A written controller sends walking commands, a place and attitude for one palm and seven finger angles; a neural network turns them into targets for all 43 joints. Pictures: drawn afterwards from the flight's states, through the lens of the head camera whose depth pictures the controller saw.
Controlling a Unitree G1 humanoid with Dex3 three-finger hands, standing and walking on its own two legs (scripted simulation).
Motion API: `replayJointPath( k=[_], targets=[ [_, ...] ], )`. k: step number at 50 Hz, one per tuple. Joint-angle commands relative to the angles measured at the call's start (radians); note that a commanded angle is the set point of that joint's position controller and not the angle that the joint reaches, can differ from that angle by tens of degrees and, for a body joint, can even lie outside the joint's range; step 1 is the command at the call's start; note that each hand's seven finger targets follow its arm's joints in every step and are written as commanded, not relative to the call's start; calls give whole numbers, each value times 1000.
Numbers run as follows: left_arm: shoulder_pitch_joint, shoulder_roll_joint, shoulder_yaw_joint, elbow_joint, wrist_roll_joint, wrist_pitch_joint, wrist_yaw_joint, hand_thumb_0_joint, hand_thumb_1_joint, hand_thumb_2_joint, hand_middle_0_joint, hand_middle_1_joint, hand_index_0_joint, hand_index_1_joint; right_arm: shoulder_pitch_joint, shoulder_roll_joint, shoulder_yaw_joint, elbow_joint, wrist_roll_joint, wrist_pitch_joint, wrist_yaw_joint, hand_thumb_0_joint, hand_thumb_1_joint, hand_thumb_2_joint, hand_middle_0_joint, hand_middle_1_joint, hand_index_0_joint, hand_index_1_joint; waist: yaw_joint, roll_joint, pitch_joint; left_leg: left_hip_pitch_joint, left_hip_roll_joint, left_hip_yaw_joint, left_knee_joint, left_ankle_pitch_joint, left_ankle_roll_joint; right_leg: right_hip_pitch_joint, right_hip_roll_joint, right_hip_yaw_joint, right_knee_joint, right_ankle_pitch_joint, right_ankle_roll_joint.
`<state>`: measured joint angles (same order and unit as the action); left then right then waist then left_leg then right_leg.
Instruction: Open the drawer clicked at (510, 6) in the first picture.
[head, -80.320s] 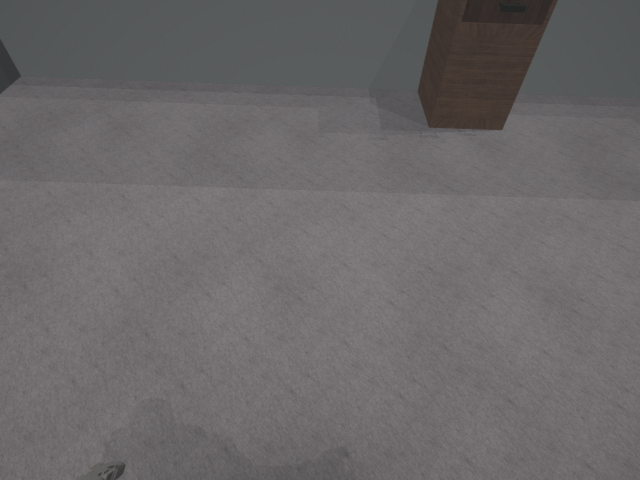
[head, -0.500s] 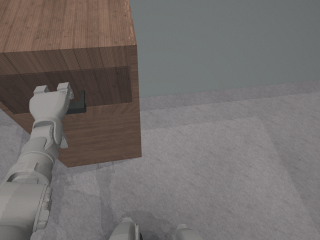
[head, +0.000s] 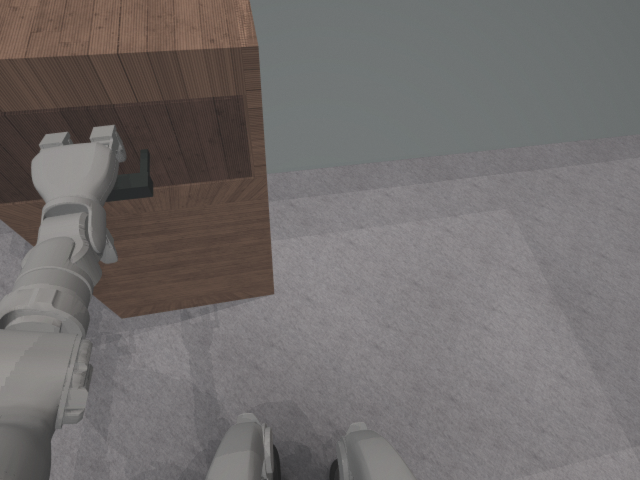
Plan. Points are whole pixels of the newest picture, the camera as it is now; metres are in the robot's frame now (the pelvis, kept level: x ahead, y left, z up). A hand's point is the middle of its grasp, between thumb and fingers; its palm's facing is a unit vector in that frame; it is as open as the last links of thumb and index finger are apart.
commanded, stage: lower the fingers behind the handle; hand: left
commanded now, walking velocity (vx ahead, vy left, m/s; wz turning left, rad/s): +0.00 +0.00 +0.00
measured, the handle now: (112, 174) +0.53 +0.27 -0.01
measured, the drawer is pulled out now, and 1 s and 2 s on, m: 0.00 0.00 0.00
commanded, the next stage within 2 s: lift the hand off the handle in 0.42 s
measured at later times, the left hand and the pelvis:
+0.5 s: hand (96, 201) +0.48 +0.28 +0.00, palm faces -0.04 +0.00 -1.00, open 13.8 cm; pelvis -0.01 +0.00 -0.01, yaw +0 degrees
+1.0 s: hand (96, 193) +0.49 +0.28 +0.01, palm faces -0.06 +0.02 -1.00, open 13.7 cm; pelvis -0.02 -0.01 -0.01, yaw +0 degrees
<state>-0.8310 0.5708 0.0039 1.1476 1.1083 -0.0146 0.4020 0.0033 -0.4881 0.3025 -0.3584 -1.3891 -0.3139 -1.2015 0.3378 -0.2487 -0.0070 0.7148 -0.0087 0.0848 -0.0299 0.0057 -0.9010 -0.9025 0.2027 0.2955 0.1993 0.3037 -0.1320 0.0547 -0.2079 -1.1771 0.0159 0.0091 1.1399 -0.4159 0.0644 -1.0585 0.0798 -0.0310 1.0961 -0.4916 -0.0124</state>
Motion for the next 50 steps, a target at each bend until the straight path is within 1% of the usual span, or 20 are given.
replayJointPath(
  k=[1,5,11,15,16,17,21,24,25,26,28,30,31,33,36,37,41,45,46,50],
  targets=[
    [-211,199,20,-26,-7,14,-38,0,-500,300,-300,-1200,-300,-1200,131,-178,-55,-55,-1,-22,-11,0,-900,-900,200,300,200,300,-8,-10,-280,339,-10,-52,-102,104,-11,15,9,11,-153,121,-18],
    [-251,228,38,-79,-9,12,-38,0,-500,300,-300,-1200,-300,-1200,131,-179,-57,-64,5,-26,-14,0,-900,-900,200,300,200,300,-7,15,-328,361,-7,-59,-100,92,-12,3,6,11,-144,109,-15],
    [-295,229,20,-63,-17,32,-42,0,-500,300,-300,-1200,-300,-1200,131,-181,-47,-63,8,-34,-22,0,-900,-900,200,300,200,300,-28,0,-292,327,-7,-66,-104,21,-9,-18,6,10,-147,61,-12],
    [-298,253,39,-75,-21,34,-50,0,-500,300,-300,-1200,-300,-1200,132,-181,-45,-67,12,-39,-25,0,-900,-900,200,300,200,300,-18,11,-327,350,-7,-70,-110,31,-10,-13,4,8,-143,68,-12],
    [-294,234,21,-54,-24,38,-55,0,-500,300,-300,-1200,-300,-1200,133,-180,-43,-64,9,-41,-24,0,-900,-900,200,300,200,300,-26,4,-296,337,-6,-70,-110,15,-9,-21,5,5,-148,56,-12],
    [-309,260,41,-76,-22,30,-54,0,-500,300,-300,-1200,-300,-1200,132,-182,-44,-66,12,-42,-27,0,-900,-900,200,300,200,300,-23,-2,-314,335,-6,-69,-106,20,-8,-12,3,10,-147,64,-10],
    [-277,221,21,-82,-23,21,-60,0,-500,300,-300,-1200,-300,-1200,137,-177,-46,-66,8,-44,-26,0,-900,-900,200,300,200,300,-17,17,-323,369,-4,-75,-108,49,-12,-19,7,4,-145,76,-14],
    [-273,237,40,-98,-25,14,-58,0,-500,300,-300,-1200,-300,-1200,135,-178,-48,-61,6,-43,-25,0,-900,-900,200,300,200,300,-11,20,-318,370,-1,-73,-110,62,-13,-16,7,6,-145,85,-16],
    [-275,229,31,-105,-21,11,-55,0,-500,300,-300,-1200,-300,-1200,134,-176,-48,-65,9,-44,-26,0,-900,-900,200,300,200,300,-12,21,-334,372,-3,-72,-109,57,-12,-16,7,7,-145,82,-14],
    [-257,209,16,-66,-20,17,-54,0,-500,300,-300,-1200,-300,-1200,134,-175,-47,-59,8,-43,-26,0,-900,-900,200,300,200,300,-21,1,-285,347,-4,-72,-107,32,-11,-30,7,5,-149,66,-14],
    [-283,228,21,-62,-15,17,-47,0,-500,300,-300,-1200,-300,-1200,132,-179,-45,-58,8,-45,-28,0,-900,-900,200,300,200,300,-27,-17,-275,315,-5,-69,-104,6,-9,-27,6,9,-149,52,-13],
    [-324,233,23,-93,-11,13,-38,0,-500,300,-300,-1200,-300,-1200,140,-180,-49,-53,6,-47,-26,0,-900,-900,200,300,200,300,-25,38,-314,358,-3,-78,-106,38,-14,-45,5,5,-136,72,-16],
    [-322,207,7,-80,-12,19,-37,0,-500,300,-300,-1200,-300,-1200,143,-179,-51,-51,4,-49,-25,0,-900,-900,200,300,200,300,-32,34,-311,370,-1,-83,-106,40,-15,-55,6,0,-136,70,-17],
    [-328,215,13,-55,-14,30,-35,0,-500,300,-300,-1200,-300,-1200,144,-182,-49,-48,4,-47,-25,0,-900,-900,200,300,200,300,-41,6,-287,356,1,-86,-105,28,-14,-63,7,-1,-140,65,-15],
    [-366,244,19,-45,-18,39,-43,0,-500,300,-300,-1200,-300,-1200,149,-185,-44,-45,5,-49,-26,0,-900,-900,200,300,200,300,-45,19,-308,338,-2,-80,-95,26,-12,-55,5,2,-133,62,-14],
    [-388,229,3,-45,-15,42,-46,0,-500,300,-300,-1200,-300,-1200,149,-183,-43,-48,7,-51,-28,0,-900,-900,200,300,200,300,-58,19,-302,334,-3,-79,-93,28,-10,-61,5,3,-135,68,-11],
    [-405,214,-17,-21,-18,49,-68,0,-500,300,-300,-1200,-300,-1200,158,-183,-40,-50,6,-54,-27,0,-900,-900,200,300,200,300,-69,18,-297,322,-3,-79,-82,30,-8,-69,5,-1,-129,65,-12],
    [-444,243,-7,-71,-17,44,-83,0,-500,300,-300,-1200,-300,-1200,162,-183,-40,-58,11,-56,-31,0,-900,-900,200,300,200,300,-61,56,-339,355,-5,-79,-94,23,-9,-58,5,5,-138,62,-10],
    [-440,256,2,-65,-18,45,-85,0,-500,300,-300,-1200,-300,-1200,166,-183,-40,-54,12,-56,-34,0,-900,-900,200,300,200,300,-65,33,-329,351,-3,-80,-94,16,-7,-48,6,5,-143,60,-10],
    [-465,285,19,-115,-22,30,-90,0,-500,300,-300,-1200,-300,-1200,165,-181,-39,-59,15,-60,-40,0,-900,-900,200,300,200,300,-57,55,-365,378,-2,-82,-109,20,-7,-24,5,9,-152,66,-8]
  ],
)
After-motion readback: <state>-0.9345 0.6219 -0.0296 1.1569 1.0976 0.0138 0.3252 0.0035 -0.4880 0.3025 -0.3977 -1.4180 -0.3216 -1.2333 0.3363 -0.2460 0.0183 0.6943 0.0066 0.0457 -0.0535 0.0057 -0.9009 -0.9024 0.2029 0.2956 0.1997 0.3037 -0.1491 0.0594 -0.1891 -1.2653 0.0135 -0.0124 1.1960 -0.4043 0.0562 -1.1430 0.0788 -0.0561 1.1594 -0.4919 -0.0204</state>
